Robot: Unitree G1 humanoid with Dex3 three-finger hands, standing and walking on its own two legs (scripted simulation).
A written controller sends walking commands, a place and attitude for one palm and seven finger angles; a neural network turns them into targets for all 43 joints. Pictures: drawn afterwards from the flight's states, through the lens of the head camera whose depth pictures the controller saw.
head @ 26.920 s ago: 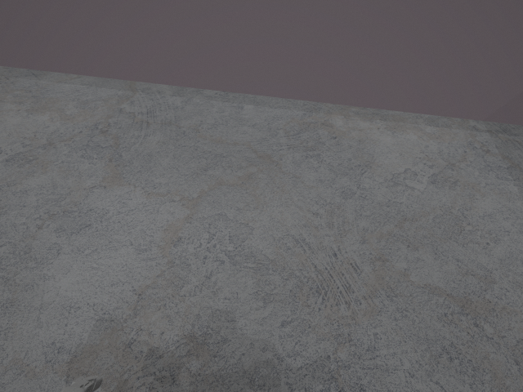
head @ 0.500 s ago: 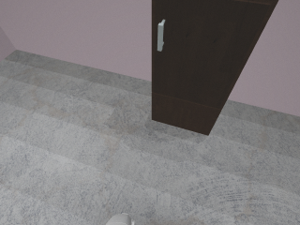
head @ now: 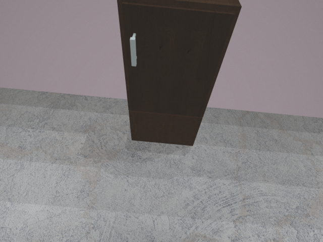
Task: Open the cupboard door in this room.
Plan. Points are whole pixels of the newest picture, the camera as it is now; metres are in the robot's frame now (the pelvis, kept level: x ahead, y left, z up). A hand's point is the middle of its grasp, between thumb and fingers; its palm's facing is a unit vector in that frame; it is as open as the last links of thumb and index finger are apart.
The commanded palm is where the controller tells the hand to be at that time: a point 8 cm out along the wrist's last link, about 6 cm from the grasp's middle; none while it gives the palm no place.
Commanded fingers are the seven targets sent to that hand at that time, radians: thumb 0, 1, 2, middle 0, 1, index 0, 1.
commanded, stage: take the last steps up to it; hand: left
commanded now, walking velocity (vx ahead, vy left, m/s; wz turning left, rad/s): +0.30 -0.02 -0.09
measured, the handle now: (134, 49) +0.83 +0.16 +0.01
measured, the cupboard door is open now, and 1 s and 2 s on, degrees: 0 0 0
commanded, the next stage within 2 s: come to a stop and stand still in 0.80 s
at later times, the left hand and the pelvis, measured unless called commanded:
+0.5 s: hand out of the picture +0.03 +0.14 -0.17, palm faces +0.04 -0.98 -0.20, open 7.3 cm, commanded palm none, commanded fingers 0.00 0.90 0.90 -0.20 -0.30 -0.20 -0.30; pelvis +0.09 -0.04 -0.01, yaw -1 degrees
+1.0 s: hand (114, 174) +0.35 +0.17 -0.17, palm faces -0.01 -0.97 -0.25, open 7.3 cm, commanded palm none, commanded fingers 0.00 0.90 0.90 -0.20 -0.30 -0.20 -0.30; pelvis +0.26 -0.02 -0.01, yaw -2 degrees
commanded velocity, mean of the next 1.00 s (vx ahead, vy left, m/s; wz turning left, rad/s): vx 0.18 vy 0.02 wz -0.02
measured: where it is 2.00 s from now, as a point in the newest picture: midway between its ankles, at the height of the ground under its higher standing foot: outside the picture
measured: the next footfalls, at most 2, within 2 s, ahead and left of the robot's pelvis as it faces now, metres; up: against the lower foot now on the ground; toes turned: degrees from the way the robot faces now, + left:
right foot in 0.14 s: +0.02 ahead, -0.14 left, +0.00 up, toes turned -8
left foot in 0.60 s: +0.26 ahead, +0.10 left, +0.00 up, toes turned +8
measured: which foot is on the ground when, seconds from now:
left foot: down 0.00-0.16, up 0.18-0.58, down 0.60-1.00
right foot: up 0.00-0.12, down 0.14-0.62, up 0.64-0.98, down 1.00-1.00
